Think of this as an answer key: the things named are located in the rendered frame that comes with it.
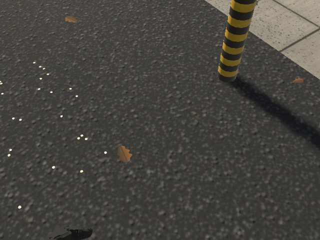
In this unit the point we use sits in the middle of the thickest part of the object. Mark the left robot hand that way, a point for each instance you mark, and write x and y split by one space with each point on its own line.
66 232

